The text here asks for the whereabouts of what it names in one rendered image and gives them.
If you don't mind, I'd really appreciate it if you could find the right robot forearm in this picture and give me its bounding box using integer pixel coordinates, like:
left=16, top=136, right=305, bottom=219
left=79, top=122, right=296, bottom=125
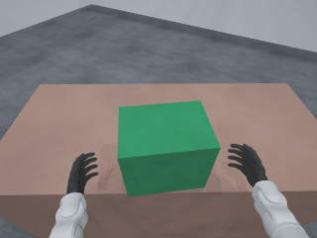
left=252, top=180, right=310, bottom=238

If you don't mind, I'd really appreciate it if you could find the left robot hand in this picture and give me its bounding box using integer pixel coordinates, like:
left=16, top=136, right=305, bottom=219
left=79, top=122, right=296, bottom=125
left=66, top=152, right=99, bottom=194

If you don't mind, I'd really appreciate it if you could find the carton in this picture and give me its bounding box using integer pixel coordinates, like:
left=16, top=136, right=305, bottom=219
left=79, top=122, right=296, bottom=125
left=117, top=100, right=221, bottom=197

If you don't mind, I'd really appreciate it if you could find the right robot hand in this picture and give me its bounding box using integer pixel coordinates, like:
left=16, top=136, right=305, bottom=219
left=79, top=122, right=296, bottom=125
left=228, top=144, right=268, bottom=187

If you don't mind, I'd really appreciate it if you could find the pedestal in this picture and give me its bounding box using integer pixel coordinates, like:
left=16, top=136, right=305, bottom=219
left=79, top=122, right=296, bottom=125
left=0, top=83, right=317, bottom=238

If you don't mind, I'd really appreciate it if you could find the left robot forearm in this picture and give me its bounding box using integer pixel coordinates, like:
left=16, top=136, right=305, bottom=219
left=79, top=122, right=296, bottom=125
left=49, top=192, right=88, bottom=238

